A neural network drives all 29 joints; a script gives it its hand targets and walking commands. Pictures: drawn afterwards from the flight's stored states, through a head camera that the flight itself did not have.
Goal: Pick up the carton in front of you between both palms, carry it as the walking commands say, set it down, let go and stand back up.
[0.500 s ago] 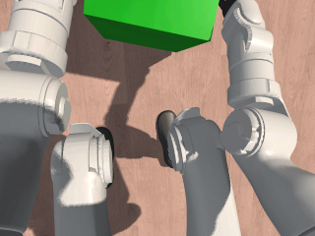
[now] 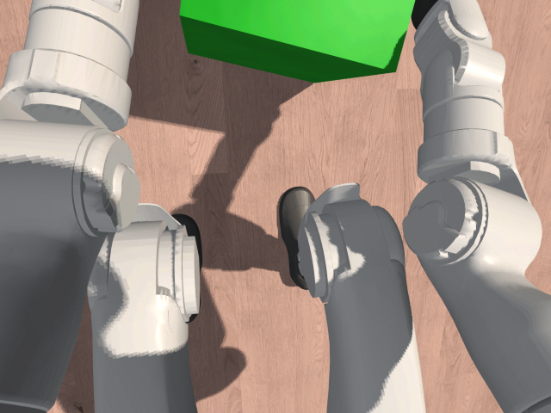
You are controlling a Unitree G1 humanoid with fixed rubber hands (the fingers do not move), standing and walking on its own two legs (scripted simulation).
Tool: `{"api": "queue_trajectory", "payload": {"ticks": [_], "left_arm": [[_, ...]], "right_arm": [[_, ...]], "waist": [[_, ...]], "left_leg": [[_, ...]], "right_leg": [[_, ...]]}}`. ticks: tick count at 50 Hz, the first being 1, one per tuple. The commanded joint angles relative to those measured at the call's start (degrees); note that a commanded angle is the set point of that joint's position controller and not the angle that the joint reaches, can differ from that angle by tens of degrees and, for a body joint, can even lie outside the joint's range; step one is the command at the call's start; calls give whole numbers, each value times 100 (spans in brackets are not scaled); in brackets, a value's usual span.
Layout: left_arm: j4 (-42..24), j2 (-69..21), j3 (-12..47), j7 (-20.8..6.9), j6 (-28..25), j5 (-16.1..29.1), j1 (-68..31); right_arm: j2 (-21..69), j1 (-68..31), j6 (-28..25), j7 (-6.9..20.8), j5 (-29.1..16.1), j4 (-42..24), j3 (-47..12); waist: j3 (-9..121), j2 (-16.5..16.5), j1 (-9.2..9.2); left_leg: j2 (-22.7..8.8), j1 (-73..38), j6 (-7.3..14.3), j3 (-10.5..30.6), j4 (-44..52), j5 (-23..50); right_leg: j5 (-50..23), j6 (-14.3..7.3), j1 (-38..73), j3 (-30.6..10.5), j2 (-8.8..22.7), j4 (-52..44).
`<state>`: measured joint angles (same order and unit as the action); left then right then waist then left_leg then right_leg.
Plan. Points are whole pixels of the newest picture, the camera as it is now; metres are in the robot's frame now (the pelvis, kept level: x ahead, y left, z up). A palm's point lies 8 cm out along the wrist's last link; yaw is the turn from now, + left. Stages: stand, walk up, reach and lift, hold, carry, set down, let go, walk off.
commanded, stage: set down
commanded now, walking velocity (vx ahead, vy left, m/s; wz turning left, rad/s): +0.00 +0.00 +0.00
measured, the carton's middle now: out of the picture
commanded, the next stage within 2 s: let go in 1.42 s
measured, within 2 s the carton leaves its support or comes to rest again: neither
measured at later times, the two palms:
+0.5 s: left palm out of the picture +0.62 +0.14 -0.14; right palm (458, 2) +0.52 -0.23 -0.15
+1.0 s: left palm out of the picture +0.62 +0.15 +0.02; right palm out of the picture +0.52 -0.23 +0.01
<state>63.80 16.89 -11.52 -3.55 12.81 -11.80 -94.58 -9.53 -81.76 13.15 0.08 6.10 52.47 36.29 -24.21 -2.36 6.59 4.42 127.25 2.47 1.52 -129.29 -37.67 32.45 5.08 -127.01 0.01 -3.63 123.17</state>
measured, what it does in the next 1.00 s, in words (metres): rises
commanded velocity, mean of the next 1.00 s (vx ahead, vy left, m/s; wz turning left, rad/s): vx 0.00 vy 0.00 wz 0.00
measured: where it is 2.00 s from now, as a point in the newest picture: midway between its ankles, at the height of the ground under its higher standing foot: (243, 270)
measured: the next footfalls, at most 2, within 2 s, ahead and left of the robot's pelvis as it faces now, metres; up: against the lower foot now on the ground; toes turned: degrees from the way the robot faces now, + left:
none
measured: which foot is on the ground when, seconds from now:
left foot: down 0.00-1.00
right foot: down 0.00-1.00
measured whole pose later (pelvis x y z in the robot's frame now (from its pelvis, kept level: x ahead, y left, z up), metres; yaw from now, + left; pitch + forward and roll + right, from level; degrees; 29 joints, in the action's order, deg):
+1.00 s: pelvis +0.01 -0.01 +0.12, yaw +1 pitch +47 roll -3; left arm 64.6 29.8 -2.2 -3.5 14.6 0.9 -90.5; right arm -7.5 -71.6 14.1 -10.1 -4.6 41.8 23.2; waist -5.2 1.1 9.8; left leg 3.2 117.4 0.7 2.1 -102.3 -31.6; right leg 26.3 1.9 -118.4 0.1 -2.2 97.7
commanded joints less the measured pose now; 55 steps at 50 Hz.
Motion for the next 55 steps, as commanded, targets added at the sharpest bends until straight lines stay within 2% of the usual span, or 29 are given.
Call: {"api": "queue_trajectory", "payload": {"ticks": [1,4,7,9,11,15,17,20,23,28,32,36,42,49,55], "left_arm": [[315,-3044,815,-703,101,80,-1052],[200,-2165,672,-552,22,38,-1049],[65,-100,556,-57,-159,119,-1129],[-145,1334,703,386,-368,462,-1401],[-188,1611,1115,555,-509,1033,-2018],[-379,1591,1918,512,-672,1998,-2648],[-310,1566,2193,430,-663,2339,-2647],[17,1664,2366,288,-575,2571,-2467],[163,1844,2226,248,-484,2439,-2272],[-266,2190,1635,364,-317,1988,-2097],[-305,2239,1244,360,-116,1771,-1945],[-173,2076,1096,216,-96,1645,-1745],[-159,1881,952,44,-52,1409,-1522],[-661,1802,853,10,106,1237,-1425],[-996,1789,757,14,245,1168,-1275]], "right_arm": [[3540,-2031,61,851,-196,143,-1209],[2788,-1651,-45,643,-125,244,-862],[984,-863,-351,93,-92,397,-411],[-497,-684,-645,-364,-289,404,-269],[-882,-1042,-863,-601,-633,418,-509],[-1209,-1466,-1074,-725,-1235,297,-1094],[-1237,-1525,-1069,-745,-1433,256,-1342],[-1179,-1362,-943,-813,-1551,162,-1519],[-1126,-1209,-816,-926,-1532,-211,-1512],[-955,-1020,-554,-1142,-1573,-1169,-1681],[-742,-870,-262,-1233,-1584,-1321,-1752],[-552,-678,-167,-1184,-1392,-1283,-1619],[-476,-421,-102,-1075,-1127,-1383,-1385],[-546,-100,18,-1008,-1051,-1810,-1246],[-545,168,136,-959,-1109,-2121,-1273]], "waist": [[4146,1020,-143],[4267,1022,-55],[4621,1019,69],[5050,1063,256],[5623,1213,440],[6544,1502,739],[6901,1483,863],[7117,1411,976],[7550,1403,921],[8709,1205,587],[8275,1079,458],[7820,1034,498],[7973,1224,600],[8748,1566,668],[9111,1658,645]], "left_leg": [[2,-2527,33,309,1452,1509],[-63,-2674,-60,313,1460,1554],[-170,-3002,-197,357,1478,1685],[-229,-3296,-264,420,1435,1938],[-266,-3525,-290,499,1262,2376],[-342,-3753,-304,513,1030,2852],[-358,-3542,-298,407,1022,2633],[-360,-3412,-272,287,1038,2335],[-332,-3401,-234,154,1155,2118],[-178,-3548,-92,-116,1606,1954],[-109,-3430,-24,-174,2070,1589],[-100,-3340,-32,-129,2495,1542],[-58,-3825,-111,-98,3084,1862],[9,-4998,-224,-105,3710,2537],[57,-5837,-262,-92,4303,3003]], "right_leg": [[-1047,-243,1549,388,-198,-512],[-1150,-156,1750,433,-121,-495],[-1376,-50,2059,508,-8,-514],[-1648,-28,2136,539,38,-524],[-2059,-45,2178,518,86,-480],[-2720,-170,2490,453,209,-430],[-2912,-237,3053,396,251,-438],[-2905,-276,3423,352,268,-560],[-2881,-289,3809,349,227,-721],[-3045,-258,4838,444,60,-1114],[-2571,-207,4529,482,-9,-1608],[-2395,-169,4193,483,-14,-2009],[-2456,-139,4026,527,-9,-2609],[-2761,-142,4216,635,-33,-3298],[-3003,-140,4511,661,-44,-3940]]}}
